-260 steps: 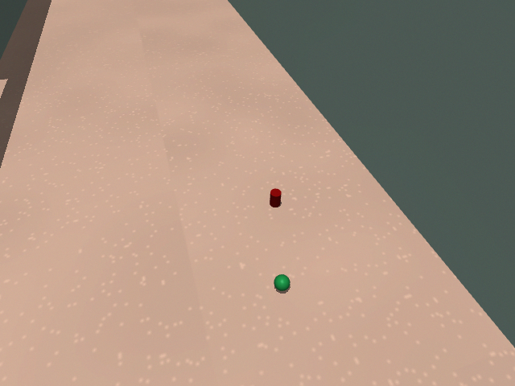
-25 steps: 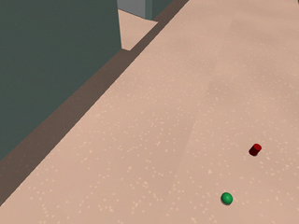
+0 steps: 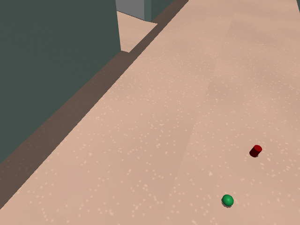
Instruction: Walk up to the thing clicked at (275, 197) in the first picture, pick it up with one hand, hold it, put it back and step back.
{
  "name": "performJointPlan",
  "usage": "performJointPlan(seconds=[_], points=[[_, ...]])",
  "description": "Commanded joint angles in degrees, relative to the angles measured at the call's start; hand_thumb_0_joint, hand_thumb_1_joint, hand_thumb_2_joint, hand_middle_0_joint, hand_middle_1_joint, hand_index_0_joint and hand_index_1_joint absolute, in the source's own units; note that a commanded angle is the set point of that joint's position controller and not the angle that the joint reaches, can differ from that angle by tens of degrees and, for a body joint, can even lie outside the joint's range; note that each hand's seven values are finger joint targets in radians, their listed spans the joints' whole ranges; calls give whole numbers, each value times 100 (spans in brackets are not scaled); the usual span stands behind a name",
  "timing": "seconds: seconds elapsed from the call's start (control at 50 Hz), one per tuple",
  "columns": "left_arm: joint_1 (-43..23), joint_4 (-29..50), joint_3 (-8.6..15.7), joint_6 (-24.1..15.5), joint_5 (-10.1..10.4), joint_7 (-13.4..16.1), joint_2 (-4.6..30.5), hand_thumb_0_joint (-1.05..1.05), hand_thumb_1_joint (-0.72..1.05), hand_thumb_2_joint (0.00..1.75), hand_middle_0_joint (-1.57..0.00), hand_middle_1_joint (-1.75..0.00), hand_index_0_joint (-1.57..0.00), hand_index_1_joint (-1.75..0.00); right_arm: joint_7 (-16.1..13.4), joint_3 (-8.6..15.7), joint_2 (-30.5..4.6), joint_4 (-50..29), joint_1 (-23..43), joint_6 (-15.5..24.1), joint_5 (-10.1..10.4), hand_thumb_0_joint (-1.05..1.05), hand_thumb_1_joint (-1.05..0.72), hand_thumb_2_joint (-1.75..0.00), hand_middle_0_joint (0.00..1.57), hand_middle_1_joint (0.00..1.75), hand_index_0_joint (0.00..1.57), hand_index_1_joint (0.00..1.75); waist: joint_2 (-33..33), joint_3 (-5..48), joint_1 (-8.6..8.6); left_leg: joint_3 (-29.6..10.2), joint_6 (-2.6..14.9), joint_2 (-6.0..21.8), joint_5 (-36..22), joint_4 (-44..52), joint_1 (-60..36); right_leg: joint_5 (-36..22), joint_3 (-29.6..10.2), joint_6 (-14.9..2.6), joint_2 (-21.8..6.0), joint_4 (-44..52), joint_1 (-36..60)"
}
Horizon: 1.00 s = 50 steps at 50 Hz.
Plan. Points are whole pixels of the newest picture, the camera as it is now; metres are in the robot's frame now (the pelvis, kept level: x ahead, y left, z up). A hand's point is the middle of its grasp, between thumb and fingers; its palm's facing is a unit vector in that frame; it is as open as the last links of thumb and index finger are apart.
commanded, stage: stand
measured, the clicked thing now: (255, 151) +0.76 -0.80 -0.74
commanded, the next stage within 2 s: walk up in 0.86 s
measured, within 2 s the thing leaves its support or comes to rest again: neither
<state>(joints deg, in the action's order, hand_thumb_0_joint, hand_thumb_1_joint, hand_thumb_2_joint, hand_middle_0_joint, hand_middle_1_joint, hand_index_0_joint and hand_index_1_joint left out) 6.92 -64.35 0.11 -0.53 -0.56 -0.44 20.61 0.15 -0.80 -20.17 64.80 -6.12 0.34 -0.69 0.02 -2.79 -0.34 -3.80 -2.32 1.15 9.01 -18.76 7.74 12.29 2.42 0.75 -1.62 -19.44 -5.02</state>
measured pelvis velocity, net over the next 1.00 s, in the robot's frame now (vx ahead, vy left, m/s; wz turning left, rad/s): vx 0.02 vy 0.01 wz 0.03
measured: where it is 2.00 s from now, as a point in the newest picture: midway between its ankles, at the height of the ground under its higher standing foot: (141, 190)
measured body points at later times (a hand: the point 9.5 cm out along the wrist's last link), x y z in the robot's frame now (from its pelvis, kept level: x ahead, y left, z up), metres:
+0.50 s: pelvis +0.00 +0.00 +0.00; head +0.01 +0.00 +0.45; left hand +0.07 +0.30 -0.13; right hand +0.07 -0.30 -0.13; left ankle +0.02 +0.15 -0.75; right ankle -0.02 -0.12 -0.75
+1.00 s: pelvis +0.02 +0.01 +0.00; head +0.02 +0.01 +0.45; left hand +0.07 +0.33 -0.13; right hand +0.09 -0.31 -0.13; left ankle +0.02 +0.14 -0.73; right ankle -0.02 -0.12 -0.75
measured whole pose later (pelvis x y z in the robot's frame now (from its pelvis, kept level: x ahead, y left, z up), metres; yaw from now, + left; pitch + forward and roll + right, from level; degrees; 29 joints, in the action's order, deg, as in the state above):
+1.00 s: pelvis +0.02 +0.01 +0.00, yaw +1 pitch -1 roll +0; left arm 11.4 -59.8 3.9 -2.4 -2.2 -3.1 21.7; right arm 2.7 3.1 -22.5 61.9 -11.3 0.2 -2.4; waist -0.1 -0.8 -1.4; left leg -0.8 1.1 1.0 23.7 -38.9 16.7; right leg 16.6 3.4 -1.7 -2.6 -22.9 -5.4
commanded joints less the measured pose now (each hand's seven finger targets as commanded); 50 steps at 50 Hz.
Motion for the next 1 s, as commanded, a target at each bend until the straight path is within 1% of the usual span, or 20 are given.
performJointPlan(seconds=[0.0, 0.1, 0.22, 0.24, 0.28, 0.32, 0.4, 0.54, 0.6, 0.68, 0.74, 0.82, 0.84, 0.86, 0.88, 0.9, 0.92, 0.94, 0.96, 0.98], points=[[-188, 352, 233, -99, 6, 76, 1231, 0, 90, 90, -20, -30, -20, -30, -72, 252, -1190, -312, 189, 106, 25, 0, -90, -90, 20, 30, 20, 30, -24, 355, 9, -327, 228, 528, -1033, 184, -48, -717, -441, -161, -606, 395, -10], [-183, 365, 236, -103, 0, 85, 1261, 0, 90, 90, -20, -30, -20, -30, -71, 264, -1207, -324, 232, 86, 23, 0, -90, -90, 20, 30, 20, 30, -18, 357, 11, -305, 223, 511, -855, 174, -64, -650, -468, -164, -616, 455, -24], [-188, 381, 233, -116, 3, 83, 1255, 0, 90, 90, -20, -30, -20, -30, -68, 248, -1167, -327, 185, 96, 20, 0, -90, -90, 20, 30, 20, 30, -9, 363, 19, -298, 232, 540, -910, 171, -72, -710, -477, -158, -608, 428, -23], [-230, 378, 231, -110, 10, 76, 1234, 0, 90, 90, -20, -30, -20, -30, -72, 245, -1202, -310, 129, 94, 16, 0, -90, -90, 20, 30, 20, 30, 60, 299, 51, -275, 243, 525, -659, 213, -7, -507, -530, -162, -631, 472, -53], [-185, 379, 229, -107, 0, 75, 1242, 0, 90, 90, -20, -30, -20, -30, -68, 258, -1209, -312, 198, 96, 23, 0, -90, -90, 20, 30, 20, 30, 53, 345, 4, -313, 245, 556, -841, 192, -71, -603, -502, -167, -619, 436, -25], [-191, 387, 236, -117, 2, 82, 1254, 0, 90, 90, -20, -30, -20, -30, -75, 264, -1221, -333, 168, 96, 19, 0, -90, -90, 20, 30, 20, 30, 14, 518, 11, -281, 264, 565, -1093, 135, -112, -987, -501, -158, -641, 370, 112], [-200, 369, 230, -101, 4, 79, 1229, 0, 90, 90, -20, -30, -20, -30, -78, 254, -1195, -326, 125, 94, 25, 0, -90, -90, 20, 30, 20, 30, 24, 387, 35, -285, 261, 546, -844, 218, -87, -636, -492, -180, -614, 397, -9], [-167, 360, 233, -100, 0, 74, 1237, 0, 90, 90, -20, -30, -20, -30, -68, 266, -1199, -331, 163, 100, 18, 0, -90, -90, 20, 30, 20, 30, 6, 203, 3, -329, 249, 537, -667, 260, 17, -389, -482, -171, -590, 460, -75], [-166, 387, 235, -103, 1, 75, 1250, 0, 90, 90, -20, -30, -20, -30, -71, 284, -1223, -350, 151, 103, 18, 0, -90, -90, 20, 30, 20, 30, 34, 407, 12, -299, 258, 553, -848, 190, -138, -570, -501, -186, -617, 407, -29], [-152, 382, 229, -109, 2, 72, 1234, 0, 90, 90, -20, -30, -20, -30, -68, 268, -1194, -334, 126, 107, 27, 0, -90, -90, 20, 30, 20, 30, 7, 386, 8, -311, 261, 556, -869, 196, -97, -624, -494, -179, -620, 400, 25], [-160, 361, 224, -94, -1, 75, 1205, 0, 90, 90, -20, -30, -20, -30, -72, 275, -1221, -322, 138, 93, 29, 0, -90, -90, 20, 30, 20, 30, 43, 231, 15, -336, 247, 538, -645, 267, -17, -348, -498, -178, -588, 469, -92], [-143, 382, 224, -100, -2, 72, 1225, 0, 90, 90, -20, -30, -20, -30, -74, 276, -1231, -327, 125, 105, 21, 0, -90, -90, 20, 30, 20, 30, 62, 425, 20, -297, 254, 559, -917, 195, -140, -676, -521, -189, -618, 408, 5], [227, 651, 668, -176, -82, -98, 1816, 0, 90, 90, -20, -30, -20, -30, 83, 659, -1700, -626, -214, 208, -86, 0, -90, -90, 20, 30, 20, 30, -38, 1008, -50, -265, 688, 258, 2205, -260, 12, 2171, -388, -454, -367, -68, 305], [280, 627, 693, -178, -136, -150, 1791, 0, 90, 90, -20, -30, -20, -30, 144, 709, -1755, -666, -2, 204, -150, 0, -90, -90, 20, 30, 20, 30, 117, 473, -173, -336, 707, 276, 2942, -351, 927, 2942, -705, -588, -566, -128, 98], [315, 638, 737, -182, -163, -176, 1791, 0, 90, 90, -20, -30, -20, -30, 177, 695, -1646, -776, 237, 196, -159, 0, -90, -90, 20, 30, 20, 30, -8, 128, -279, -114, 603, 160, 2816, -598, 1657, 3281, -1006, -728, -794, 153, 235], [547, 639, 814, -192, -145, -189, 1916, 0, 90, 90, -20, -30, -20, -30, 214, 678, -1483, -999, 640, 183, -148, 0, -90, -90, 20, 30, 20, 30, -536, -270, -510, 364, 449, -77, 2176, -1469, 2457, 3681, -1653, -965, -1300, 778, 406], [710, 709, 882, -248, -175, -162, 2092, 0, 90, 90, -20, -30, -20, -30, 219, 682, -1372, -1147, 795, 198, -176, 0, -90, -90, 20, 30, 20, 30, -958, -538, -672, 503, 374, -4, 1748, -2526, 3181, 3528, -2401, -1348, -2052, 1383, 658], [698, 761, 899, -300, -197, -156, 2075, 0, 90, 90, -20, -30, -20, -30, 218, 708, -1384, -1152, 780, 230, -172, 0, -90, -90, 20, 30, 20, 30, -697, -740, -684, 183, 334, 241, 1620, -2705, 3509, 2786, -2545, -1569, -2305, 1417, 791], [797, 791, 905, -316, -188, -168, 2031, 0, 90, 90, -20, -30, -20, -30, 242, 718, -1383, -1161, 689, 276, -134, 0, -90, -90, 20, 30, 20, 30, -615, -651, -682, 92, 350, 285, 1625, -2516, 3476, 2228, -2382, -1587, -2169, 1337, 1087], [807, 803, 893, -324, -182, -167, 1969, 0, 90, 90, -20, -30, -20, -30, 276, 743, -1415, -1157, 596, 308, -141, 0, -90, -90, 20, 30, 20, 30, -549, -542, -618, 98, 346, 366, 1603, -2507, 3302, 2096, -2141, -1506, -1962, 1268, 1089]])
